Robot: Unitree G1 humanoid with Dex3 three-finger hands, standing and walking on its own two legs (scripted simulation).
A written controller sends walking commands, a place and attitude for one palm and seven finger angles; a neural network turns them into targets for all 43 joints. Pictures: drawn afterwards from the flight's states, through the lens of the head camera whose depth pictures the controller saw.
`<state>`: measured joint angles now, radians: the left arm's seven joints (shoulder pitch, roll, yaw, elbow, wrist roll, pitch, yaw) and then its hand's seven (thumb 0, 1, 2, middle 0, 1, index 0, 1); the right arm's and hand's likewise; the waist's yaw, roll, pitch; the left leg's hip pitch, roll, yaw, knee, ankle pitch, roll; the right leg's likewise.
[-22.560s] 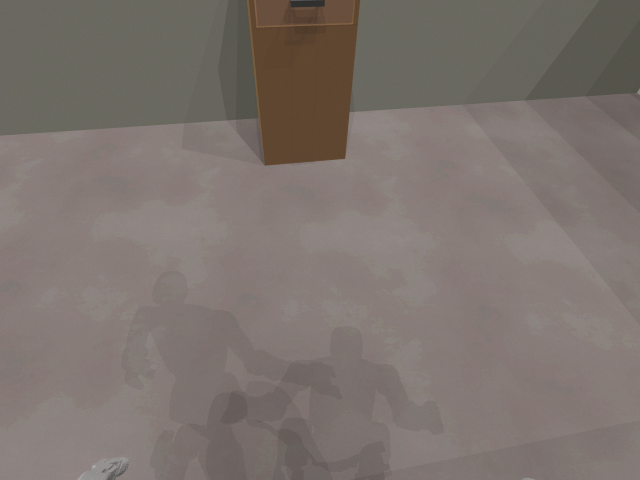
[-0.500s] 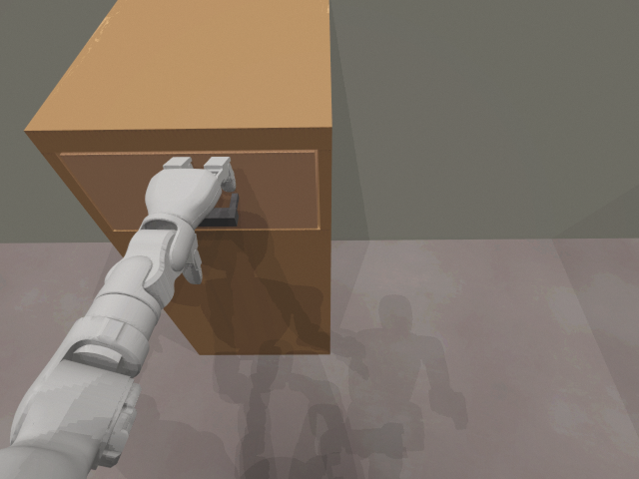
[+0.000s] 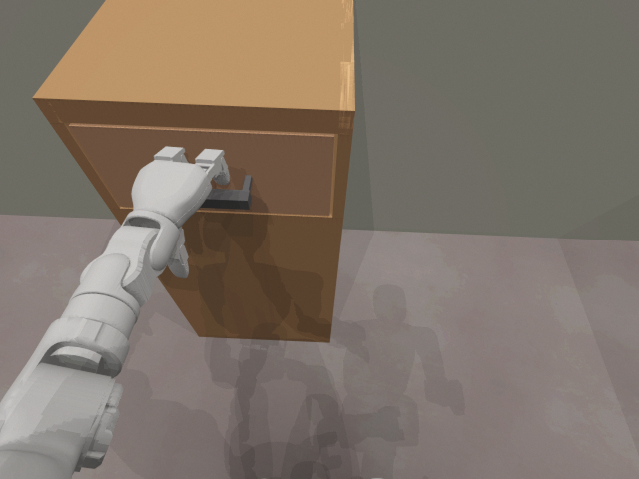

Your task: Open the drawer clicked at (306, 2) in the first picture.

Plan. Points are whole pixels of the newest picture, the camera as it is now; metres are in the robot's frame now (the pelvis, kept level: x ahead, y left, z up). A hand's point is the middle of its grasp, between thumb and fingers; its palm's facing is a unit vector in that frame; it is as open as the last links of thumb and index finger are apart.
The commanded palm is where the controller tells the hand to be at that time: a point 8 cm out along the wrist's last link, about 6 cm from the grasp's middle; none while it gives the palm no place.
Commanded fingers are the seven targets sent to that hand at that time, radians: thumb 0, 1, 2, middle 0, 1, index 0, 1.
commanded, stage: lower the fingers behind the handle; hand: left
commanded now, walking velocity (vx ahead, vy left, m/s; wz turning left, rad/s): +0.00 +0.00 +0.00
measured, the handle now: (211, 188) +0.52 +0.18 +0.01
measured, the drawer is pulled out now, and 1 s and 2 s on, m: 0.00 0.00 0.00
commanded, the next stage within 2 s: lift the fingers back up to retry in 1.20 s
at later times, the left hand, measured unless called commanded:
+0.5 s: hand (185, 217) +0.46 +0.20 +0.02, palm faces -0.03 +0.01 -1.00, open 13.9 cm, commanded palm +0.44 +0.19 +0.06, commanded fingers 0.00 -0.50 0.30 -0.30 -1.20 -0.30 -1.20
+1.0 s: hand (189, 215) +0.46 +0.20 +0.02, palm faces -0.04 +0.03 -1.00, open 13.8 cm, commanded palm +0.44 +0.20 +0.04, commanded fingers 0.00 -0.50 0.30 -0.30 -1.20 -0.30 -1.20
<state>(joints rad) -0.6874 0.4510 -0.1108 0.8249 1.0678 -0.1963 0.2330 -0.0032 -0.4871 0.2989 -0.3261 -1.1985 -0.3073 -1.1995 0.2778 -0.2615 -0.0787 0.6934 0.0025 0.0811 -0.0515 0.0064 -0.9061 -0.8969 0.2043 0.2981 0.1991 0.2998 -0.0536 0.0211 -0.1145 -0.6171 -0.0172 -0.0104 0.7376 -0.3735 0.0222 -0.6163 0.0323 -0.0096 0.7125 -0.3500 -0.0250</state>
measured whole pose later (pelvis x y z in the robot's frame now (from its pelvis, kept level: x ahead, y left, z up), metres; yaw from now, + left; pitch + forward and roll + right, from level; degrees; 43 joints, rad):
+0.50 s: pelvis -0.01 +0.01 -0.01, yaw -2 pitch +17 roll -1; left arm -0.77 0.42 -0.11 1.01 1.11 -0.03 0.34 0.00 -0.49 0.30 -0.28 -1.22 -0.31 -1.19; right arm 0.36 -0.23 -0.06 0.71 0.00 0.09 -0.02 0.01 -0.91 -0.90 0.21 0.30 0.20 0.30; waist -0.08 0.04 -0.14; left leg -0.71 -0.01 0.02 0.80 -0.39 0.04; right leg -0.71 0.04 0.02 0.76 -0.35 -0.01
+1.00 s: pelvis -0.02 +0.00 -0.02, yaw -1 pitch +19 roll -1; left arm -0.85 0.45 -0.12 1.06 1.08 0.02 0.31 0.00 -0.49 0.30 -0.23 -1.32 -0.32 -1.20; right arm 0.34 -0.25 -0.04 0.67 0.01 0.09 -0.03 0.00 -0.91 -0.90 0.20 0.30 0.20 0.30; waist -0.10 0.04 -0.15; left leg -0.81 0.00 0.01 0.87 -0.40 0.02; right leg -0.82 0.04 0.00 0.85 -0.36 -0.02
